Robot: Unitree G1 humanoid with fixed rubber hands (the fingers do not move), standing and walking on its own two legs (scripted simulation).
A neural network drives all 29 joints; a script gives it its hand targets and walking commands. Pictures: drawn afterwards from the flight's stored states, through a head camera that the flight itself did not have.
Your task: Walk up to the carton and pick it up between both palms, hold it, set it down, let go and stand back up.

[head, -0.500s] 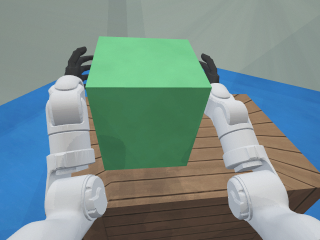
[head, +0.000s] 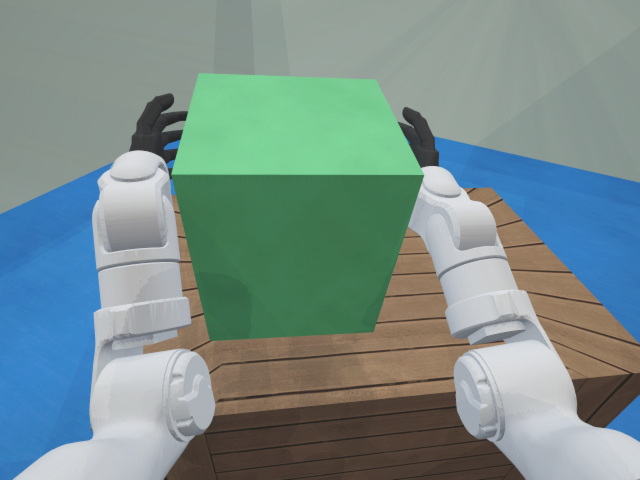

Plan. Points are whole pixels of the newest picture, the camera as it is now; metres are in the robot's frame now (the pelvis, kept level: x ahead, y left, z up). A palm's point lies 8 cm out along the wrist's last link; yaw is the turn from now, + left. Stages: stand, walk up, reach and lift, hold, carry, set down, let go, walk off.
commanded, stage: hold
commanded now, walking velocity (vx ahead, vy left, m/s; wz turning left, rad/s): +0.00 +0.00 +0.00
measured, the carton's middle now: (292, 211) +0.37 +0.01 +0.21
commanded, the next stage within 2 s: none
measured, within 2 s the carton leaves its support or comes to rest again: neither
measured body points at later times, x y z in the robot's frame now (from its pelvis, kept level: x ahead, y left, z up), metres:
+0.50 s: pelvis +0.01 +0.00 +0.00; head -0.07 +0.02 +0.44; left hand +0.38 +0.16 +0.27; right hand +0.38 -0.14 +0.26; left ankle +0.01 +0.11 -0.75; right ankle +0.03 -0.10 -0.75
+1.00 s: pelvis +0.00 +0.00 +0.00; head -0.07 +0.02 +0.44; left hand +0.38 +0.17 +0.28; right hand +0.38 -0.14 +0.26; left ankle +0.01 +0.11 -0.75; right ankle +0.03 -0.10 -0.75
